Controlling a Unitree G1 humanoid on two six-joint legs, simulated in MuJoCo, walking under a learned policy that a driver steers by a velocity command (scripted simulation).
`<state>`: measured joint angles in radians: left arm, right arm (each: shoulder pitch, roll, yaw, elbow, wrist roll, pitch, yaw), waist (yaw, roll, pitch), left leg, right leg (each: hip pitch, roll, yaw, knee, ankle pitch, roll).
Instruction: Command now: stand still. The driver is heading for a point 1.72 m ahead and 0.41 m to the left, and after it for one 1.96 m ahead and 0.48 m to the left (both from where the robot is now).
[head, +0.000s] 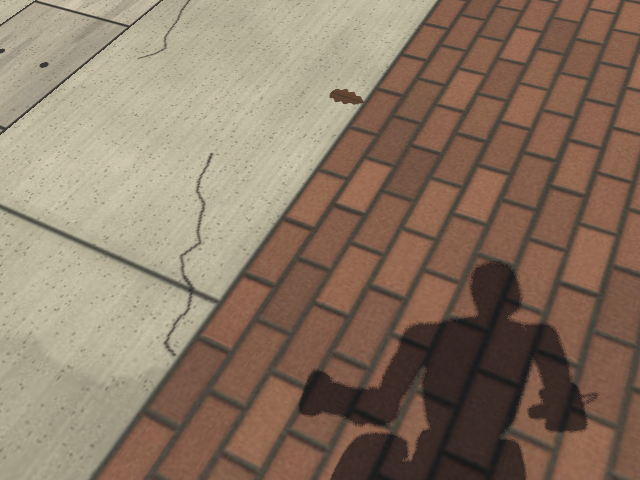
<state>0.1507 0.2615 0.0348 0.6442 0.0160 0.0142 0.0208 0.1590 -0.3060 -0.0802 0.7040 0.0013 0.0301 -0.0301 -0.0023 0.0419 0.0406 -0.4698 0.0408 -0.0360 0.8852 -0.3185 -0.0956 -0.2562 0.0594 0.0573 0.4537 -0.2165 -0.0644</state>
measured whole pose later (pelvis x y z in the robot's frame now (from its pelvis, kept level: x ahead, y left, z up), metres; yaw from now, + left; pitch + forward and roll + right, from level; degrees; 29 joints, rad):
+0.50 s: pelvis +0.02 +0.01 +0.00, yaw +14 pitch +2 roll +0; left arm 0.29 0.28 0.07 0.70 0.01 -0.03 0.02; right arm 0.18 -0.32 -0.08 0.62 0.03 0.02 -0.01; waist 0.04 0.03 0.00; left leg -0.56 0.02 -0.06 1.10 -0.37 -0.02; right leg -0.19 0.00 -0.11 0.46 -0.30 -0.05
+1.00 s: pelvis +0.17 +0.17 +0.00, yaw +24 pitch +1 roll +0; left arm 0.24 0.32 0.06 0.74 -0.03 -0.06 -0.01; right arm 0.29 -0.26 -0.05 0.70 -0.01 -0.08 0.03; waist -0.01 -0.05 0.02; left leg -0.14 -0.05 0.08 0.35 -0.23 0.07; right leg -0.65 -0.11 0.03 1.14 -0.19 0.01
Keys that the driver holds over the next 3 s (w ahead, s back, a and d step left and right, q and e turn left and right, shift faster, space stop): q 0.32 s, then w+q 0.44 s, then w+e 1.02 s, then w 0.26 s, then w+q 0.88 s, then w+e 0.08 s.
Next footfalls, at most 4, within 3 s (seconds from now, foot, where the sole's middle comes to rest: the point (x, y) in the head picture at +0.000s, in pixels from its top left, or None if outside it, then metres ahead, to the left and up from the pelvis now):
0.12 left None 0.04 0.15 -0.78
0.78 left None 0.14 0.24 -0.78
1.30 right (270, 452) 0.53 0.19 -0.78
1.76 left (172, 355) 0.76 0.43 -0.78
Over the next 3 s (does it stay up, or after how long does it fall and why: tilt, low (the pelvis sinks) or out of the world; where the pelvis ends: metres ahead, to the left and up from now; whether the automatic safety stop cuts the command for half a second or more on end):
stays up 1.20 0.36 0.00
